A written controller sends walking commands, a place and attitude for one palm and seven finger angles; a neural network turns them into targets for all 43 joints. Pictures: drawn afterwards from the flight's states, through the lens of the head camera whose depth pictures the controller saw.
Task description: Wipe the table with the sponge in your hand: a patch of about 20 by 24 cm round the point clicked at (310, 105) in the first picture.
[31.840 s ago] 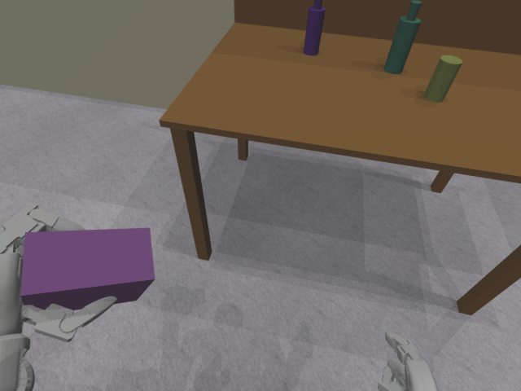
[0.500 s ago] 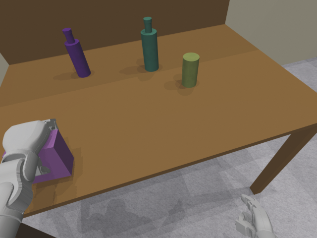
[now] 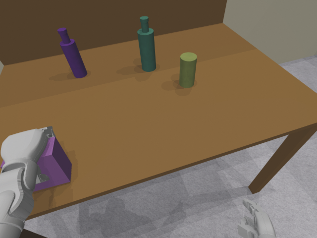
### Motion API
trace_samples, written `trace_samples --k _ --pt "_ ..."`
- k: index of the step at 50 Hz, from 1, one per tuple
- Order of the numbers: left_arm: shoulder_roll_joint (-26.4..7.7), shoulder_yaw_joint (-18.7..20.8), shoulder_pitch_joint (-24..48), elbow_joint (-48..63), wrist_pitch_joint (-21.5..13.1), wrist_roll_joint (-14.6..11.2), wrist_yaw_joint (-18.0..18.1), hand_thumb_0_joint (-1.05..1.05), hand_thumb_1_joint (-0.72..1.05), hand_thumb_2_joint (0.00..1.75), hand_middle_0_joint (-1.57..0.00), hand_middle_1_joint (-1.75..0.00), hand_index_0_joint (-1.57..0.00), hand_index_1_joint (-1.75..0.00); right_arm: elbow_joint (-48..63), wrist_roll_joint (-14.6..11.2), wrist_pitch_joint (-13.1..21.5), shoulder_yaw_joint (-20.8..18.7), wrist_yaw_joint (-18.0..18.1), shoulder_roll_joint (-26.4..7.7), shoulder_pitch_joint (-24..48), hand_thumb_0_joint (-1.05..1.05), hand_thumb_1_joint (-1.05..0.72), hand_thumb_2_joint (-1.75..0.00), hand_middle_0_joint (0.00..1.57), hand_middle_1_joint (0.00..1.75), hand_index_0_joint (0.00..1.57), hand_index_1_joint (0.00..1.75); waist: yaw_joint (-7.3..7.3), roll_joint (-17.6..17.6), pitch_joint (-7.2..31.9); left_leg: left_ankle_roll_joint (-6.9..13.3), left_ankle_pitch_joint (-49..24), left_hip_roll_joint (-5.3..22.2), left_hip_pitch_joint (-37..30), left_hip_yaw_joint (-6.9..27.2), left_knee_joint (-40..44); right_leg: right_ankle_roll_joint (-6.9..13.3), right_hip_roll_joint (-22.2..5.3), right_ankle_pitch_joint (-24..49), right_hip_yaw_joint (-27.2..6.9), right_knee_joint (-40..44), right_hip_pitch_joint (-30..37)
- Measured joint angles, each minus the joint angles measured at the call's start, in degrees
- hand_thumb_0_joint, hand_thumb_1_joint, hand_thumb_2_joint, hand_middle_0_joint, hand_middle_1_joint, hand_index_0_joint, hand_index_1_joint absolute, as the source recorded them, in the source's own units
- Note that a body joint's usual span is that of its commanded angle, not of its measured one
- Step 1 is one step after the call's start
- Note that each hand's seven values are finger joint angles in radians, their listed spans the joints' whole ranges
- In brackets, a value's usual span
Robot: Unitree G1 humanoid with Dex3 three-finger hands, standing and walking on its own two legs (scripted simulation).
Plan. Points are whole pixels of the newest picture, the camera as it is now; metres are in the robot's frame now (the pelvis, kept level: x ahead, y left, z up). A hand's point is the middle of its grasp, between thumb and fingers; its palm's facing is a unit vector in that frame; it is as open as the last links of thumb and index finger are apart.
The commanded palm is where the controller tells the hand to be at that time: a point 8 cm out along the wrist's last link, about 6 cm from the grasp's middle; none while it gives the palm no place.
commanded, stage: lower the sponge onto the table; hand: left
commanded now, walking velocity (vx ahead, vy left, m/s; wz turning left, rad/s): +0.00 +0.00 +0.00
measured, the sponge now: (44, 169) +0.24 +0.35 +0.02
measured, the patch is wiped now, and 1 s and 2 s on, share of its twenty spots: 0.00 0.05 0.15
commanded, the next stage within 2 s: wipe forward along the first lane in 0.32 s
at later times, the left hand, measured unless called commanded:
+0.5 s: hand (40, 159) +0.25 +0.35 +0.06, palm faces -0.09 -0.02 -1.00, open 10.3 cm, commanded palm +0.24 +0.34 +0.11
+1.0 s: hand (39, 142) +0.30 +0.38 +0.06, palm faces -0.13 +0.00 -0.99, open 10.3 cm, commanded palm +0.29 +0.37 +0.09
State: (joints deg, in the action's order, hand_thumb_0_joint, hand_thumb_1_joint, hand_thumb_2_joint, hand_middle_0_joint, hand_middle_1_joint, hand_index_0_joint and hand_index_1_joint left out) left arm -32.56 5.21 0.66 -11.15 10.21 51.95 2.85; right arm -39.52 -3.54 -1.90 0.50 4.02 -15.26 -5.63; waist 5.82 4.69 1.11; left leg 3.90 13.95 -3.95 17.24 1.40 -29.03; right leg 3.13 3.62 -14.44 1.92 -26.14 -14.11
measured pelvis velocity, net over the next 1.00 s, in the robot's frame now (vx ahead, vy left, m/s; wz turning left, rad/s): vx -0.01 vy -0.02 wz -0.01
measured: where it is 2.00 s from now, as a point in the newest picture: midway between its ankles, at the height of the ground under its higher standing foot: outside the picture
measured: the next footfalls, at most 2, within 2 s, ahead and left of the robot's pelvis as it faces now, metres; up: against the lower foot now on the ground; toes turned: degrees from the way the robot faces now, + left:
none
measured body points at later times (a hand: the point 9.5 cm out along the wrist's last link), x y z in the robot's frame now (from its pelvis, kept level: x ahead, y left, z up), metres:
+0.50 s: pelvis -0.01 -0.01 +0.00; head +0.01 -0.04 +0.45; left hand +0.25 +0.34 +0.11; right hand +0.19 -0.24 -0.11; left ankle +0.01 +0.07 -0.74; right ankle -0.01 -0.09 -0.74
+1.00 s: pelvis -0.01 -0.02 -0.01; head +0.02 -0.03 +0.44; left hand +0.31 +0.38 +0.11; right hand +0.11 -0.29 -0.14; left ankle +0.01 +0.07 -0.74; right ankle -0.01 -0.09 -0.74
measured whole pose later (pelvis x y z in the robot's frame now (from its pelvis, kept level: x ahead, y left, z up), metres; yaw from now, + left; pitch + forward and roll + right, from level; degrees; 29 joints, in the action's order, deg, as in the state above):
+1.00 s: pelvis -0.01 -0.02 -0.01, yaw -1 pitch +7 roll -2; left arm -39.2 9.1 18.9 -39.9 2.5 54.8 4.1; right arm -40.8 -5.2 -4.6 -1.1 3.7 -18.0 -12.8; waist 2.0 4.2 3.9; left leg 2.9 15.5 -2.2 27.3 1.7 -35.5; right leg 4.4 5.3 -15.1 2.7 -31.2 -23.7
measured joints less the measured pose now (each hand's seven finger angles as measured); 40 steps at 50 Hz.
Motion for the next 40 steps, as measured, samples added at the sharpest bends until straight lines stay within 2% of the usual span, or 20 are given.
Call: trace_samples --k 3,12,26,33,40 --pt "0.0 0.2 -0.7 -0.1 0.8 -0.2 -0.3 0.00 -0.53 1.02 -0.70 -1.31 -0.73 -1.31 0.3 0.0 0.2 -0.1 0.0 0.0 -0.1 0.02 -0.90 -0.89 0.20 0.30 0.20 0.30 -0.28 0.2 0.2 0.0 0.1 0.1 0.1 0.2 -0.2 0.1 0.1 -0.1 0.2 0.0 0.1" --pt "0.2 0.0 -0.8 -0.5 -0.6 0.3 -0.1 0.00 -0.52 1.02 -0.70 -1.32 -0.73 -1.31 0.6 -0.2 0.5 -0.2 0.3 -0.3 -0.3 0.01 -0.90 -0.89 0.20 0.30 0.20 0.30 -0.10 0.3 0.6 -0.2 0.4 0.1 0.4 0.6 -1.0 0.3 0.2 -0.4 0.6 -0.6 -0.2" --pt "-0.3 -0.5 4.3 -7.4 -1.6 1.2 0.4 0.00 -0.53 1.02 -0.70 -1.31 -0.73 -1.31 -0.1 -0.8 -0.2 -0.2 0.6 -0.5 -1.2 0.01 -0.90 -0.89 0.20 0.30 0.20 0.30 -0.42 0.2 1.2 -0.6 0.4 0.4 2.6 0.8 -2.1 0.8 0.5 -0.5 1.0 -1.9 -2.3" --pt "-1.9 0.3 10.0 -15.0 -2.7 1.9 0.0 0.01 -0.53 1.02 -0.70 -1.31 -0.73 -1.31 -0.7 -1.1 -0.9 -0.3 0.5 -0.8 -2.6 0.01 -0.90 -0.89 0.20 0.30 0.20 0.30 -1.42 -0.1 1.7 -0.9 0.5 0.8 4.5 0.9 -3.2 1.1 0.9 -0.4 1.1 -2.6 -4.2" --pt "-3.5 2.2 11.9 -19.5 -5.4 2.3 0.1 0.01 -0.53 1.02 -0.70 -1.31 -0.73 -1.31 -0.6 -1.2 -1.7 -1.1 0.2 -1.7 -4.8 0.01 -0.90 -0.89 0.20 0.30 0.20 0.30 -2.62 0.0 2.1 -1.0 0.9 1.4 6.3 0.3 -4.2 1.2 1.4 -0.4 0.6 -3.4 -6.0"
